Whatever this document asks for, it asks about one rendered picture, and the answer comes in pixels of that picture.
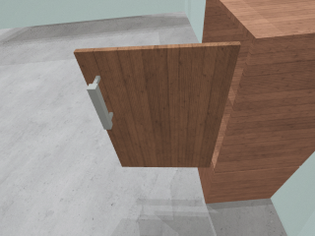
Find handle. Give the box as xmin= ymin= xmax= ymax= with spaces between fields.
xmin=87 ymin=76 xmax=113 ymax=130

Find cupboard door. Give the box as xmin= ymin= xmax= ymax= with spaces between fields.
xmin=73 ymin=41 xmax=241 ymax=168

